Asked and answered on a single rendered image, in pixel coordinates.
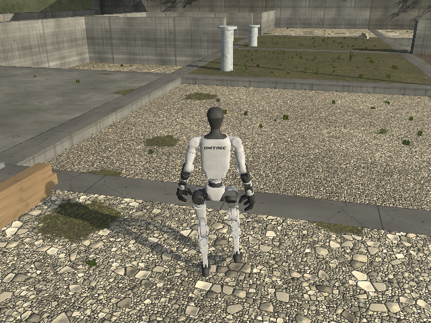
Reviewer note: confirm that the robot right hand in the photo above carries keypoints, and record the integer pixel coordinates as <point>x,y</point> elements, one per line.
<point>250,201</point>

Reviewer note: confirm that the robot left hand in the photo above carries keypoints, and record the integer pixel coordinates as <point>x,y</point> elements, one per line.
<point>185,192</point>

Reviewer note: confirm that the robot left shin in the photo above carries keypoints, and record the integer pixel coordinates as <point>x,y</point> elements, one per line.
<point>203,246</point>

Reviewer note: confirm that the humanoid robot head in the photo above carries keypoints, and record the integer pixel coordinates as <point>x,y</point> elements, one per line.
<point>215,116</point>

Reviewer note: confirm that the right robot upper arm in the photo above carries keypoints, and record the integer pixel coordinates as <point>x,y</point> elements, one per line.
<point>239,154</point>

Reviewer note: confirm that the right robot forearm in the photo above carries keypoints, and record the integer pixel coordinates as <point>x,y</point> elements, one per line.
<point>246,181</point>

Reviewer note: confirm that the left robot forearm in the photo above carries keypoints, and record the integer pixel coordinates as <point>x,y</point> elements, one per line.
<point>184,177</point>

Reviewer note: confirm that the left robot upper arm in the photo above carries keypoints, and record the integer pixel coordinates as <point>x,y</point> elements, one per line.
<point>191,152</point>

